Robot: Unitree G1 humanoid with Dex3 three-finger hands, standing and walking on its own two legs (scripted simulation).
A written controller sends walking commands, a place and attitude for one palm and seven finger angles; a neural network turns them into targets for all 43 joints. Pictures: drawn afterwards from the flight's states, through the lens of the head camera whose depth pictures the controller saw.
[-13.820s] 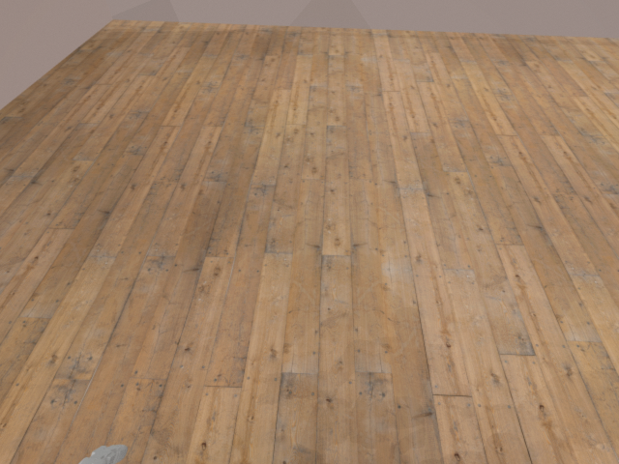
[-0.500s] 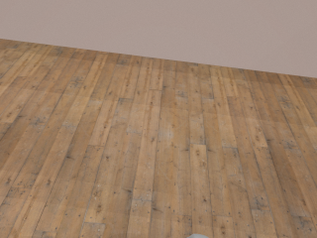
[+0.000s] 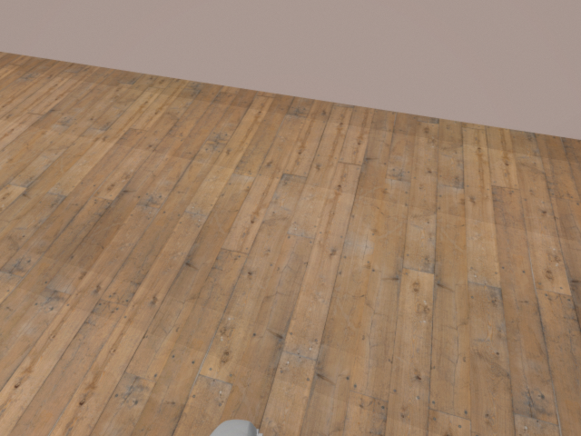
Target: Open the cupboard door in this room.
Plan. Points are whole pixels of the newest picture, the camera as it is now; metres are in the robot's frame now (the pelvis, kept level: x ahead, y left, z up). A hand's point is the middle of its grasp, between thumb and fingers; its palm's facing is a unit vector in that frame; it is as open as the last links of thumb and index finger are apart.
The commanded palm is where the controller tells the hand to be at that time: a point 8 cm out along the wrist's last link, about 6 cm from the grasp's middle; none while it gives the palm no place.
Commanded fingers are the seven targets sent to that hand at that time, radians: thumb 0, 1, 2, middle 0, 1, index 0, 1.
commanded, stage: turn or walk to find it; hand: left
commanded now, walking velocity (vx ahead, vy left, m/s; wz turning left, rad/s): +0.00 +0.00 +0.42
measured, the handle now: out of the picture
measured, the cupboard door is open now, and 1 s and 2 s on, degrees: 0 0 0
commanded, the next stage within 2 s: none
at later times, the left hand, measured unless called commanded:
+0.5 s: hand out of the picture +0.01 +0.27 -0.16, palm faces +0.23 -0.94 -0.25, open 7.4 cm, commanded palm none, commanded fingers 0.00 0.90 0.90 -0.20 -0.30 -0.20 -0.30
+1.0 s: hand out of the picture -0.08 +0.22 -0.17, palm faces +0.43 -0.87 -0.24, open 7.4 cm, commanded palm none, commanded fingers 0.00 0.90 0.90 -0.20 -0.30 -0.20 -0.30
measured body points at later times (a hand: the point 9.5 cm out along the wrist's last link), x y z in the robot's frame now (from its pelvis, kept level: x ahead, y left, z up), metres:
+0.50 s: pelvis -0.03 +0.05 +0.00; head +0.00 +0.07 +0.45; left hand +0.00 +0.32 -0.14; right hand +0.11 -0.17 -0.14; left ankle -0.03 +0.14 -0.74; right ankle -0.01 -0.10 -0.68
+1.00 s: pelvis -0.05 +0.02 +0.00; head -0.01 +0.03 +0.44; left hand -0.11 +0.26 -0.15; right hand +0.10 -0.20 -0.16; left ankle -0.13 +0.14 -0.70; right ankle -0.01 -0.09 -0.74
